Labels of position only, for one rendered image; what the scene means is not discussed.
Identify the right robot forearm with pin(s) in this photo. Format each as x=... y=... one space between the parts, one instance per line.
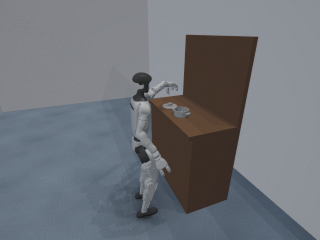
x=146 y=142

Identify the right robot upper arm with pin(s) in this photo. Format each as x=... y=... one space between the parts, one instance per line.
x=143 y=112

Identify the lid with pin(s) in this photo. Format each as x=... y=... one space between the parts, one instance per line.
x=166 y=106

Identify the right robot hand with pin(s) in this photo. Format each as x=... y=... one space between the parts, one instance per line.
x=161 y=164

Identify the robot torso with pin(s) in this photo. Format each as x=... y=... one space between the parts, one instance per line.
x=134 y=107

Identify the left robot upper arm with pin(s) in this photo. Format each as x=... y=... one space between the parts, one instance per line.
x=150 y=94

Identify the right robot foot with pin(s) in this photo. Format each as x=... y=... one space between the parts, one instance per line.
x=150 y=211

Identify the left robot forearm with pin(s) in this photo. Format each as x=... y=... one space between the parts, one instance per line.
x=160 y=86

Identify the left robot hand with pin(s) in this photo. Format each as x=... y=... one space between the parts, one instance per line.
x=172 y=85

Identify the pot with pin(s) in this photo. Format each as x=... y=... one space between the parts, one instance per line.
x=181 y=112

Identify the table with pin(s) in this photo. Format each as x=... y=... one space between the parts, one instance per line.
x=200 y=149

